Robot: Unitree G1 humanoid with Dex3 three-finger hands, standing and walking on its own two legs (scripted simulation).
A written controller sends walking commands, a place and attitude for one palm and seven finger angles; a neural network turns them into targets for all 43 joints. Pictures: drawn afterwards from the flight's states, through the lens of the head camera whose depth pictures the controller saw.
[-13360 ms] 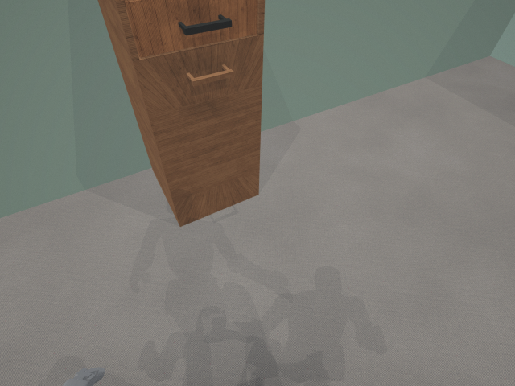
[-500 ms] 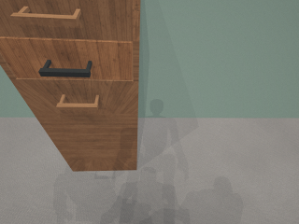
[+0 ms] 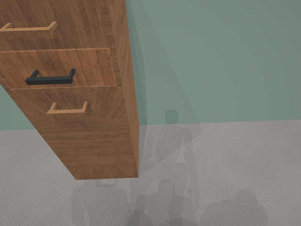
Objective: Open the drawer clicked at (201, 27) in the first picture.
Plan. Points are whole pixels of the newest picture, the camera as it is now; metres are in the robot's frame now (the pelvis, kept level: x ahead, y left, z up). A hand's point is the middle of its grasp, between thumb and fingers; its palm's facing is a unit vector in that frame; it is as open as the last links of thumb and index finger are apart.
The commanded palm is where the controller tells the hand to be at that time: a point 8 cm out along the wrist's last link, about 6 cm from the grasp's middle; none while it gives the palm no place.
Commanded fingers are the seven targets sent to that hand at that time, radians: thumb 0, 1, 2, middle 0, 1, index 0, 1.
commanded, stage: come to a stop and stand still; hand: left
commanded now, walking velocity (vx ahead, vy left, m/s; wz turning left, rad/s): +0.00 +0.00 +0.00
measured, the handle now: (51, 76) +0.53 +0.35 +0.13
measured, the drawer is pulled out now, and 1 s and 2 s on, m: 0.00 0.00 0.00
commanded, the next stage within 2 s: look again from close up in 0.72 s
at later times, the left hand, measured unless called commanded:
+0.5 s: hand out of the picture +0.03 +0.19 -0.18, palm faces +0.04 -0.98 -0.18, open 7.4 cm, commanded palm none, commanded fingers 0.00 0.90 0.90 -0.20 -0.30 -0.20 -0.30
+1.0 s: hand out of the picture +0.04 +0.24 -0.18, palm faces -0.01 -0.98 -0.20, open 7.4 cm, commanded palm none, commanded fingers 0.00 0.90 0.90 -0.20 -0.30 -0.20 -0.30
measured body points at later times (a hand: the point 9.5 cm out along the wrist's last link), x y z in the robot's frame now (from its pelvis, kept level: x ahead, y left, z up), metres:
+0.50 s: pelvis +0.04 +0.03 +0.00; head +0.04 +0.02 +0.45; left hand +0.02 +0.24 -0.16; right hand +0.03 -0.19 -0.16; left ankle +0.04 +0.20 -0.74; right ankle -0.04 -0.07 -0.74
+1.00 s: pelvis +0.02 +0.07 -0.01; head +0.03 +0.07 +0.44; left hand +0.04 +0.29 -0.17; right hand +0.04 -0.17 -0.16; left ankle +0.04 +0.20 -0.74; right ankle -0.04 -0.07 -0.74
